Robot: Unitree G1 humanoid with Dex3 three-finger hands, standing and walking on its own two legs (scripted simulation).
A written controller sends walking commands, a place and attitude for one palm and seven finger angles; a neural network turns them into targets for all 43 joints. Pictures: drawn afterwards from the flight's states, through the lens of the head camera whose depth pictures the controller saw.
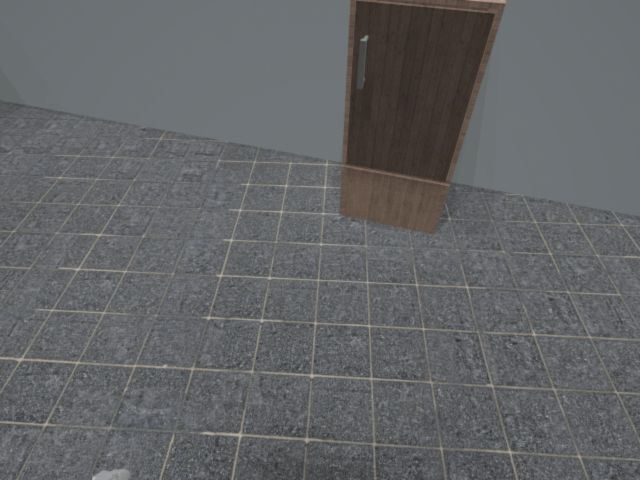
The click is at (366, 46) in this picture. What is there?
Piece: cupboard door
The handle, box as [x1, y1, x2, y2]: [357, 36, 368, 88]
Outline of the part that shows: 368,36 365,36 363,39 360,40 357,88 362,87 364,80 363,73 366,40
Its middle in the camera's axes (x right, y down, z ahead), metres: +0.14 -0.58 +1.26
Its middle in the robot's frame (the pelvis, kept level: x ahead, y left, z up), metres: +1.34 -0.07 -0.03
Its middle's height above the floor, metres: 0.74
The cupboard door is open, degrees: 0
